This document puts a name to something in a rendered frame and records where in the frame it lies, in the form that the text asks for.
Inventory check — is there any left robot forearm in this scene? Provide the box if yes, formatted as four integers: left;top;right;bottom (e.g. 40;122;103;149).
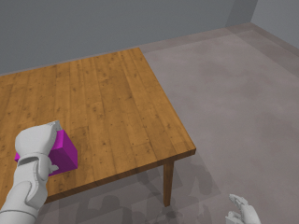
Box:
0;153;50;224

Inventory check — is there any sponge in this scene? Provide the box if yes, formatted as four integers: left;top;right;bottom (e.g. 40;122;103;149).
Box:
14;130;78;176

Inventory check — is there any table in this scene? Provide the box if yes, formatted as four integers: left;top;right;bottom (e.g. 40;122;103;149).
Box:
0;47;196;210

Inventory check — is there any robot right hand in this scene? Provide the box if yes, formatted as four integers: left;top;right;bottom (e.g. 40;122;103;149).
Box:
225;194;262;224

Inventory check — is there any robot left hand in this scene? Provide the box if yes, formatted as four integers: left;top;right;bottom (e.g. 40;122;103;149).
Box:
15;120;63;174

